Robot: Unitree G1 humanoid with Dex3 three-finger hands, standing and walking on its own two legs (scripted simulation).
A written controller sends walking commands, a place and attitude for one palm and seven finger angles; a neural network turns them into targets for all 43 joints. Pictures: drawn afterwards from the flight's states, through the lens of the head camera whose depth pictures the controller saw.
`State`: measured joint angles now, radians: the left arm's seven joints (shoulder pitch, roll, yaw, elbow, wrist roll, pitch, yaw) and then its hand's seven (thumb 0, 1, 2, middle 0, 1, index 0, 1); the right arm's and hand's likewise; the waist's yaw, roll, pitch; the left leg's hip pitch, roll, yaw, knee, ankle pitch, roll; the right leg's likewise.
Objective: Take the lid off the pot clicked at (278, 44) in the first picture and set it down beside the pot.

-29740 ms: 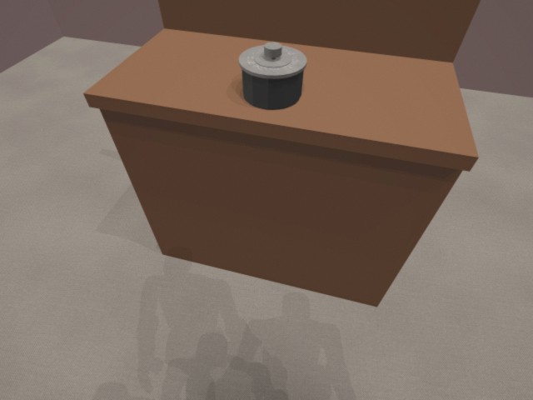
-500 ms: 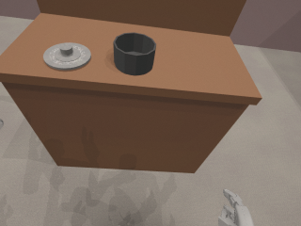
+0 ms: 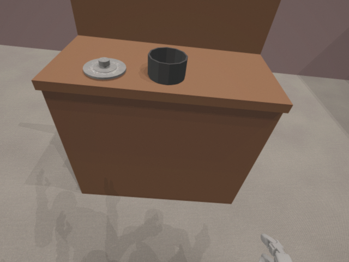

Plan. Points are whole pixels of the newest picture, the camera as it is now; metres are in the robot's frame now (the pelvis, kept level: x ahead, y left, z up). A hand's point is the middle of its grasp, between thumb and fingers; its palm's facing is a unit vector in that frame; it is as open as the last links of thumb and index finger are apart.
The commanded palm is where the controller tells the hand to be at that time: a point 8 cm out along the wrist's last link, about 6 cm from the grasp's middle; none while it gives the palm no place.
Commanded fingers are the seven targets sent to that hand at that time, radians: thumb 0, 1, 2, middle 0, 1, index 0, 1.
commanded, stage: stop stepping back and stand still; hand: left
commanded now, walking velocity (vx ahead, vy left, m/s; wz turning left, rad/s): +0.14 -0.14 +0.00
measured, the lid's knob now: (104, 61) +0.78 +0.29 +0.09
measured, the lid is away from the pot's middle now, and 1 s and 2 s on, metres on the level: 0.24 0.24 0.24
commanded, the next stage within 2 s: let the arm hang, fingers relaxed in 1.32 s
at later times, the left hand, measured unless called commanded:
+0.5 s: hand (71, 173) +0.30 +0.25 +0.06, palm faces +0.28 -0.90 -0.33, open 7.4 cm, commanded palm none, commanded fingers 0.00 0.90 0.90 -0.20 -0.30 -0.20 -0.30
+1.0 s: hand out of the picture +0.12 +0.16 -0.16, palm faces +0.06 -0.96 -0.27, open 7.3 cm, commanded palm none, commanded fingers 0.00 0.90 0.90 -0.20 -0.30 -0.20 -0.30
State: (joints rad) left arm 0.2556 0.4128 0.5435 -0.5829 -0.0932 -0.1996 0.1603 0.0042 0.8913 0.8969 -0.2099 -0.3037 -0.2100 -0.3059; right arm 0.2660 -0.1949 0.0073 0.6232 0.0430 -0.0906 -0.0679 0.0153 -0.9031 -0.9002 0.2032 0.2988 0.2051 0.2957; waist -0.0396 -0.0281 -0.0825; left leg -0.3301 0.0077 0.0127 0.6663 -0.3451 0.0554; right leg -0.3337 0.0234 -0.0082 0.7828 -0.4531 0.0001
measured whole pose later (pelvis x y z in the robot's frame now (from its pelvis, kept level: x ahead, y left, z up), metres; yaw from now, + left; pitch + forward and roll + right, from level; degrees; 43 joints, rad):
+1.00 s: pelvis +0.07 -0.05 +0.00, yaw +3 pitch +1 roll -1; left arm 0.19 0.22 0.05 1.01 0.00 0.02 0.03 -0.01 0.92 0.90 -0.20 -0.30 -0.20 -0.30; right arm 0.39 -0.12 -0.05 1.02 -0.01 0.02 -0.04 0.01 -0.91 -0.90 0.20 0.30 0.20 0.30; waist -0.03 0.02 0.07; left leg -0.19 0.03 -0.04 0.57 -0.39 -0.03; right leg -0.30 0.02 0.06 0.57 -0.27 0.01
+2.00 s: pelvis +0.09 -0.04 +0.01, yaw +3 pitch +0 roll -1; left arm 0.22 0.16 0.05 1.07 0.01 0.01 0.04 0.00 0.92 0.90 -0.20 -0.30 -0.20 -0.30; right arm 0.33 -0.10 -0.05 1.07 -0.01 0.00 -0.05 0.00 -0.91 -0.90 0.20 0.30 0.20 0.30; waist -0.01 0.00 0.06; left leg -0.12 0.03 -0.03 0.51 -0.38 -0.02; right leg -0.24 0.02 0.06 0.51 -0.27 0.01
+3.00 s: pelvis +0.08 -0.04 +0.01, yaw +2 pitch -1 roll -1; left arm 0.25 0.15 0.05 1.09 0.01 0.01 0.04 0.01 0.92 0.90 -0.20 -0.30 -0.20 -0.30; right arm 0.33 -0.09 -0.05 1.09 -0.01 -0.01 -0.05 0.00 -0.91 -0.90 0.20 0.30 0.20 0.30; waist -0.01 0.00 0.05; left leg -0.11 0.02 -0.03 0.49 -0.37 -0.01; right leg -0.23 0.01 0.07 0.49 -0.26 0.03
